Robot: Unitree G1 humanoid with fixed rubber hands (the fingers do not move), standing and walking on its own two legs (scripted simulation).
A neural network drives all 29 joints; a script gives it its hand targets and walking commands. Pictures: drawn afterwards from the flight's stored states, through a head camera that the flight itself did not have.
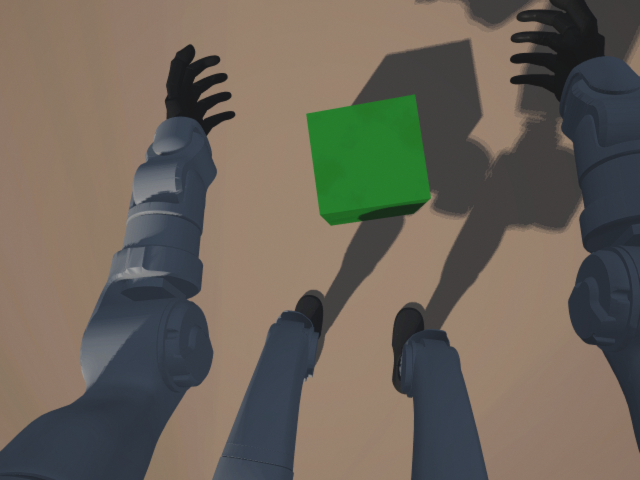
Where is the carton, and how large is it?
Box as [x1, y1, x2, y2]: [306, 94, 430, 225]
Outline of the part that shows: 414,94 306,114 320,214 331,225 413,213 430,198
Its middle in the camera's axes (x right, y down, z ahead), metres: +0.11 -0.16 +0.86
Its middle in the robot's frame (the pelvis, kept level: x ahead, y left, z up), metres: +0.55 +0.04 -0.53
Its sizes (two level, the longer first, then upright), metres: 0.210 0.200 0.250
